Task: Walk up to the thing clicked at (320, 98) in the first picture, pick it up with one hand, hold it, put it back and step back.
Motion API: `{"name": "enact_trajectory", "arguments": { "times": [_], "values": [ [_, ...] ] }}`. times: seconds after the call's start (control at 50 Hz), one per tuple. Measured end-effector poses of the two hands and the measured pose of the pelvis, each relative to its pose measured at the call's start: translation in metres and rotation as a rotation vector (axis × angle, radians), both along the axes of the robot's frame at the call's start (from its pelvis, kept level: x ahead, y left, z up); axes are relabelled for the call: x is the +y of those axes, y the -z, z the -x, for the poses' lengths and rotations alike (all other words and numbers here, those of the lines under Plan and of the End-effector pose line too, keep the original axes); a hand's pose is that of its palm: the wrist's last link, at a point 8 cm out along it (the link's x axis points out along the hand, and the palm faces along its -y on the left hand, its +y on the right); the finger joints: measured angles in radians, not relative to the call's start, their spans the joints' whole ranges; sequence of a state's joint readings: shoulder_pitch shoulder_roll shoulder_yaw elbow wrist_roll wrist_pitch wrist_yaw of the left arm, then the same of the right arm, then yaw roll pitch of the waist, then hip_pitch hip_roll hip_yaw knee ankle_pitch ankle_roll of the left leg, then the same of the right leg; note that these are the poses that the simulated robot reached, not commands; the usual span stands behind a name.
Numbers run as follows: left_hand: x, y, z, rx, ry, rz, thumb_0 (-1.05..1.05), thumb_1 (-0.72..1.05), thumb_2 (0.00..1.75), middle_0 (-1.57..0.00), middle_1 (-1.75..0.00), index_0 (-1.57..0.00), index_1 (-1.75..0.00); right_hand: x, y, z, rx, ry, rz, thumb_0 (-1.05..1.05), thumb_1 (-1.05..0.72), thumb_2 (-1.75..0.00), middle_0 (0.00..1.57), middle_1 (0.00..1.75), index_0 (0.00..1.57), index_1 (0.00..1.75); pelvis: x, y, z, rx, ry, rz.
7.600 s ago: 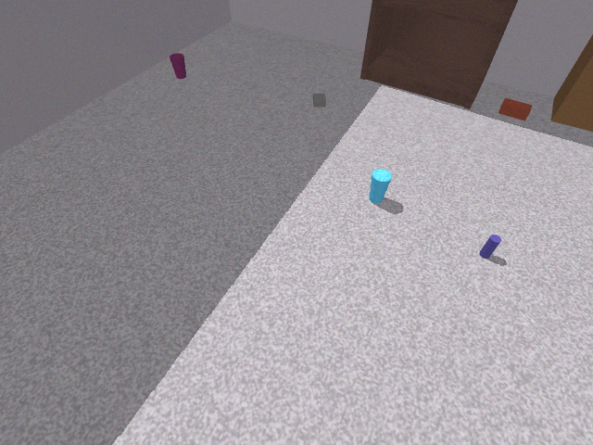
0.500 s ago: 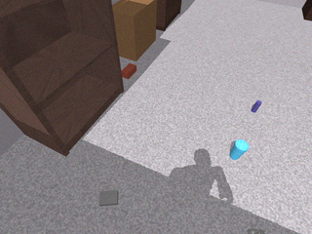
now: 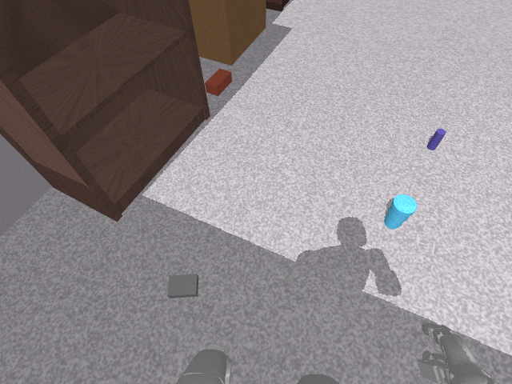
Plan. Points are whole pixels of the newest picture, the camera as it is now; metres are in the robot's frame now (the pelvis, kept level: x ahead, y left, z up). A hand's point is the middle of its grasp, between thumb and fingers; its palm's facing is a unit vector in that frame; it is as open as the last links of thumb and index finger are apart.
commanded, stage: walk up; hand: left
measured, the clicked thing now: (183, 286) +0.49 +0.31 -0.74
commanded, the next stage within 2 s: stand in 1.78 s
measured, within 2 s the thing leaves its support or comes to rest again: neither
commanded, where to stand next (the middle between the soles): +0.11 +0.02 m, yaw +2 degrees
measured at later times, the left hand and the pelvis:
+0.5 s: hand out of the picture +0.04 +0.31 -0.14, palm faces +0.07 -0.92 -0.37, open 7.4 cm; pelvis +0.05 +0.04 +0.01, yaw +4 degrees
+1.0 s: hand out of the picture +0.10 +0.31 -0.13, palm faces +0.03 -0.91 -0.41, open 7.4 cm; pelvis +0.01 +0.03 +0.00, yaw +4 degrees
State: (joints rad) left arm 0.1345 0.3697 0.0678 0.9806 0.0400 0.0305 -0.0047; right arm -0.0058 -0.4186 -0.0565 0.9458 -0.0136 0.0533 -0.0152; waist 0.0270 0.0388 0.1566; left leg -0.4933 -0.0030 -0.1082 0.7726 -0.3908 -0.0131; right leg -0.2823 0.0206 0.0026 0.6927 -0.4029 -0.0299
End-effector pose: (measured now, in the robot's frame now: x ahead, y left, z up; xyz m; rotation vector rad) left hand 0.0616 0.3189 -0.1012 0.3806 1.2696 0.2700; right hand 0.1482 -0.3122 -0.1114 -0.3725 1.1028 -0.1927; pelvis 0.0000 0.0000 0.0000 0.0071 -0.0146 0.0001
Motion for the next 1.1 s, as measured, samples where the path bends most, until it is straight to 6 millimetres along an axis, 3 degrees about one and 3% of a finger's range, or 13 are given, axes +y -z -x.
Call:
{"name": "enact_trajectory", "arguments": {
  "times": [0.1,0.2,0.28,0.36,0.42,0.54,0.64,0.74,0.82,0.88,1.0,1.1],
  "values": [
    [-0.014,-0.014,0.035,0.019,-0.028,0.001,0.0,0.9,0.9,-0.21,-0.3,-0.2,-0.3,0.001,0.001,0.025,0.061,-0.018,-0.049,0.0,-0.9,-0.9,0.2,0.3,0.2,0.3,-0.003,-0.011,0.001,-0.002,-0.027,-0.008],
    [-0.006,-0.032,0.055,-0.041,-0.092,-0.005,0.01,0.9,0.9,-0.21,-0.3,-0.21,-0.3,0.006,-0.002,0.042,0.162,-0.064,-0.068,0.01,-0.9,-0.9,0.2,0.3,0.2,0.3,0.002,-0.021,-0.013,-0.011,-0.074,-0.015],
    [0.011,-0.035,0.069,-0.02,-0.125,-0.008,0.0,0.9,0.9,-0.21,-0.3,-0.21,-0.3,0.018,-0.009,0.029,0.164,-0.096,-0.062,0.01,-0.9,-0.9,0.2,0.3,0.2,0.3,0.012,-0.022,-0.024,-0.019,-0.097,-0.008],
    [0.032,-0.018,0.074,0.029,-0.138,0.007,0.0,0.9,0.9,-0.21,-0.3,-0.2,-0.3,0.037,-0.014,0.0,0.083,-0.116,-0.035,0.01,-0.9,-0.9,0.2,0.3,0.2,0.3,0.028,-0.012,-0.037,-0.025,-0.104,0.002],
    [0.039,-0.003,0.063,0.056,-0.141,0.021,0.01,0.9,0.9,-0.21,-0.3,-0.2,-0.3,0.052,-0.019,-0.018,0.011,-0.109,-0.02,0.01,-0.9,-0.9,0.2,0.3,0.2,0.3,0.037,-0.008,-0.043,-0.036,-0.089,-0.011],
    [0.034,0.004,0.01,-0.008,-0.078,0.064,0.01,0.9,0.9,-0.2,-0.3,-0.2,-0.3,0.071,-0.03,-0.043,-0.067,-0.104,-0.032,0.01,-0.9,-0.9,0.2,0.3,0.21,0.3,0.041,-0.012,-0.051,-0.041,-0.065,0.005],
    [0.028,0.005,-0.027,-0.07,-0.032,0.044,0.0,0.9,0.9,-0.21,-0.3,-0.2,-0.3,0.066,-0.02,-0.055,-0.086,-0.084,-0.044,0.0,-0.9,-0.9,0.2,0.3,0.21,0.3,0.034,-0.005,-0.044,-0.043,-0.047,0.015],
    [0.021,0.003,-0.04,-0.113,0.01,-0.012,0.0,0.9,0.9,-0.21,-0.3,-0.2,-0.3,0.046,0.002,-0.056,-0.088,-0.045,-0.065,0.0,-0.9,-0.9,0.2,0.3,0.21,0.3,0.02,0.01,-0.033,-0.037,-0.034,0.01],
    [0.017,-0.006,-0.038,-0.114,0.049,-0.032,0.0,0.9,0.9,-0.21,-0.3,-0.2,-0.3,0.037,0.008,-0.035,-0.053,-0.013,-0.057,0.0,-0.9,-0.9,0.2,0.3,0.2,0.3,0.021,0.007,-0.017,-0.03,-0.021,-0.012],
    [0.017,-0.012,-0.037,-0.13,0.063,-0.04,0.0,0.9,0.9,-0.21,-0.3,-0.2,-0.3,0.033,0.011,-0.006,-0.012,-0.008,-0.053,0.0,-0.9,-0.9,0.2,0.3,0.2,0.3,0.023,0.004,-0.01,-0.019,-0.025,-0.011],
    [0.029,-0.008,-0.029,-0.193,0.045,0.007,0.0,0.9,0.9,-0.21,-0.3,-0.21,-0.3,0.034,0.005,0.061,0.133,-0.025,-0.014,0.0,-0.9,-0.9,0.2,0.3,0.2,0.3,0.033,0.003,-0.012,-0.02,-0.069,-0.023],
    [0.034,-0.006,-0.016,-0.111,0.027,0.033,0.01,0.9,0.9,-0.21,-0.3,-0.2,-0.3,0.035,-0.013,0.1,0.164,0.025,-0.006,0.01,-0.9,-0.9,0.2,0.3,0.2,0.3,0.035,-0.009,-0.022,-0.027,-0.06,-0.01]
  ]
}}
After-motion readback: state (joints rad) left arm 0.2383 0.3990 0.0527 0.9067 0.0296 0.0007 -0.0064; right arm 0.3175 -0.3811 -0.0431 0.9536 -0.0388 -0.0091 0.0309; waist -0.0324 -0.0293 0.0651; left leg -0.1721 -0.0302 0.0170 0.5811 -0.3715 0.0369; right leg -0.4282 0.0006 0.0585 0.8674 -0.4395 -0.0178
